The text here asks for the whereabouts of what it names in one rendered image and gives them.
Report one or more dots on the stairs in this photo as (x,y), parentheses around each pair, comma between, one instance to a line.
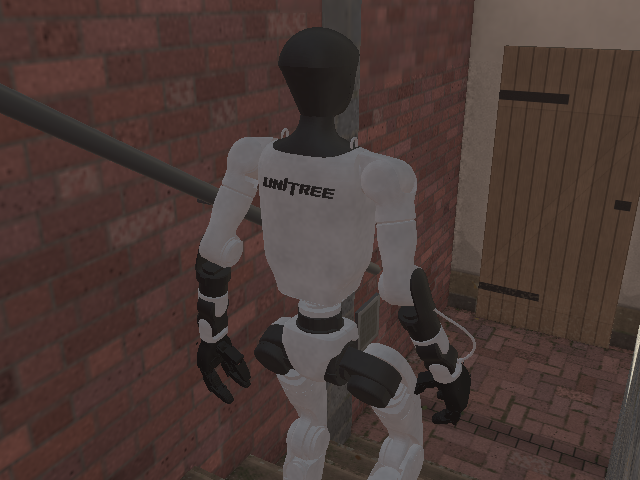
(250,469)

